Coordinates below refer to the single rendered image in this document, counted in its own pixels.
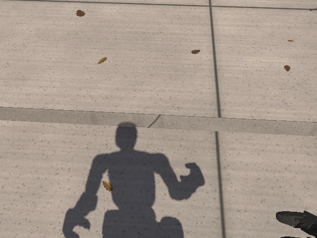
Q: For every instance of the right robot hand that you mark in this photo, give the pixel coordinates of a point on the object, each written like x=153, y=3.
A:
x=305, y=220

